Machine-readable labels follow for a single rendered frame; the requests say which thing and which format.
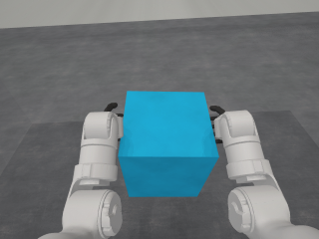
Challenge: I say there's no robot left forearm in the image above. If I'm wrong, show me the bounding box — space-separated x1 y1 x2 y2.
62 112 124 226

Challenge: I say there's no right robot upper arm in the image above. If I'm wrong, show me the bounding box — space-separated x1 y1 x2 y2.
227 184 319 239

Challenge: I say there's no robot right hand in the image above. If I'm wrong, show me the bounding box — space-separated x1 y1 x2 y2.
209 106 225 144

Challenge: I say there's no left robot upper arm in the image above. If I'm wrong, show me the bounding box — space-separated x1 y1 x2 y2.
38 189 123 239

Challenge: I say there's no robot left hand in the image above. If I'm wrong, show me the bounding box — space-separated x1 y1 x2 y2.
104 103 124 141

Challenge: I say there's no carton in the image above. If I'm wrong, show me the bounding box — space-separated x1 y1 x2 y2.
118 91 219 197

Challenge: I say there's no robot right forearm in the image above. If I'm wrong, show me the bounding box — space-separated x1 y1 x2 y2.
213 110 290 219

